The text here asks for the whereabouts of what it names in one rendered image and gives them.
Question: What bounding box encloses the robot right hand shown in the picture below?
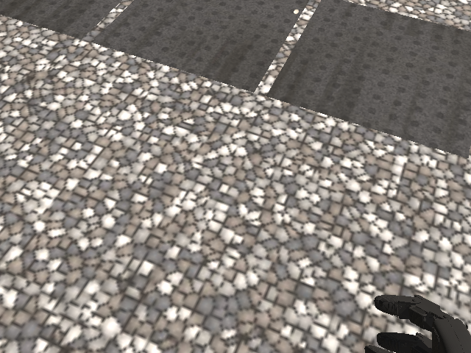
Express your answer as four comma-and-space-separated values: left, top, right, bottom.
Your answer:
364, 295, 471, 353

